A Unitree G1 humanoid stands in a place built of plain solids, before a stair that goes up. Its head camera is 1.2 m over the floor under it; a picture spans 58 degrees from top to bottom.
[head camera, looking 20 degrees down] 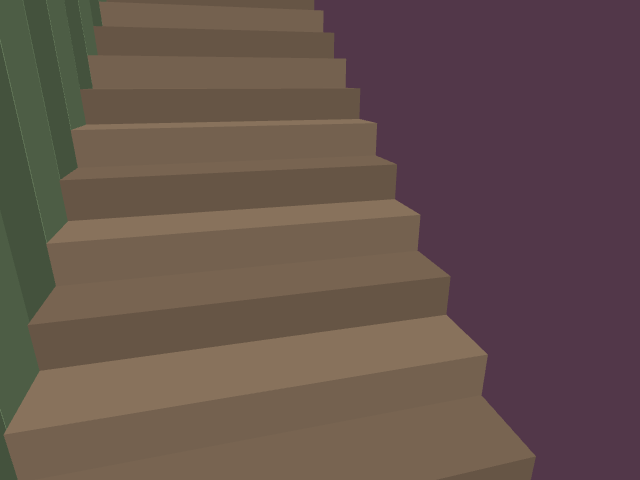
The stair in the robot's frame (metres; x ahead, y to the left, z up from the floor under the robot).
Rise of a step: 0.17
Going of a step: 0.28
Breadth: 1.44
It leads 14 degrees to the left of straight ahead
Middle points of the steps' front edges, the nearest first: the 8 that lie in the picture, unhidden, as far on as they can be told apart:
1.07 0.13 0.34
1.33 0.20 0.50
1.60 0.26 0.67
1.87 0.33 0.84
2.13 0.40 1.00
2.40 0.47 1.17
2.67 0.54 1.34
2.93 0.60 1.51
